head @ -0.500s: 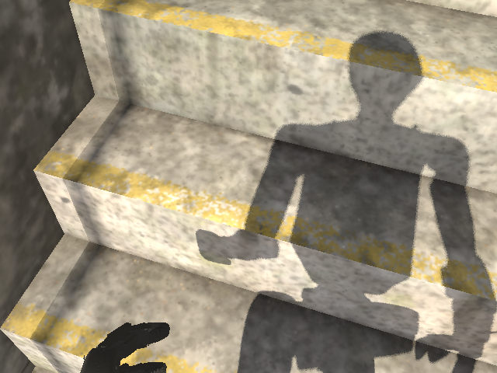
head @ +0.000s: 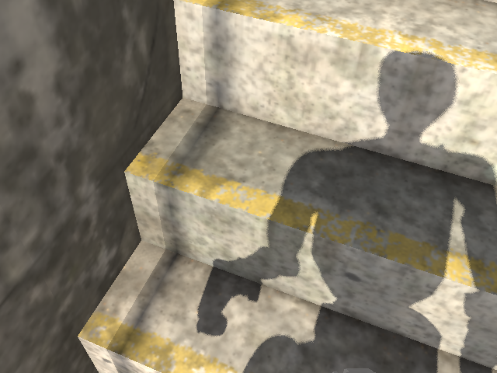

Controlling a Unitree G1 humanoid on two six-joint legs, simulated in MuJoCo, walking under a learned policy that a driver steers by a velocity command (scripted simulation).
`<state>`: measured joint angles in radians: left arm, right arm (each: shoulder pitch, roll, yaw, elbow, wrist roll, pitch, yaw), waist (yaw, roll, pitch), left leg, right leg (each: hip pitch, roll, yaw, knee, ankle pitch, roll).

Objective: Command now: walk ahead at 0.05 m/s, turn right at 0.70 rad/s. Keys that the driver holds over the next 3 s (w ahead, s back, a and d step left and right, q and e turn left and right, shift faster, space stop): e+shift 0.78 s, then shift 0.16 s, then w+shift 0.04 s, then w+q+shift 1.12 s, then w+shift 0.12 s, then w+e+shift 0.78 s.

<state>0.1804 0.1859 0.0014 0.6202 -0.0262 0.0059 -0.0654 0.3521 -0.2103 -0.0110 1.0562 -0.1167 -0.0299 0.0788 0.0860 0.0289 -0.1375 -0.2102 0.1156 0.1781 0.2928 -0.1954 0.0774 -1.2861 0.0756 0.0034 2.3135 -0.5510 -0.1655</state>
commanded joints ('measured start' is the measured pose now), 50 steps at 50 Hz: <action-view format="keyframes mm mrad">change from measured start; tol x64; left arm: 1 -10 51 -13 -191 27 104 -25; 27 -50 44 -53 -361 -30 -41 121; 31 825 239 113 -14 -28 -29 72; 50 -356 340 89 -146 44 -14 47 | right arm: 1 -555 -346 -91 -220 10 -52 34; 50 -99 -13 -2 -538 -3 124 107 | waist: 1 320 68 -203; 50 -278 -249 188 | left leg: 1 -223 110 129 -159 1316 171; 4 184 373 23 81 2424 251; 10 -525 -119 -283 1517 0 -59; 26 -381 -148 -544 905 -153 -120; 31 -388 169 -199 443 1112 -111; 34 -403 38 -303 1036 -207 -57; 44 -1017 -171 -301 2430 -378 -275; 50 -161 -141 -55 857 -178 -159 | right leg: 1 473 -38 -85 -563 153 43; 8 1069 74 83 -1191 204 -146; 13 220 -20 820 -1767 -489 -163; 26 421 99 597 -1523 128 40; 31 707 208 -37 -249 59 300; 38 643 -127 107 -1946 774 55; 41 1250 -249 434 -1492 1775 -250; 50 390 -216 450 -1879 -180 -143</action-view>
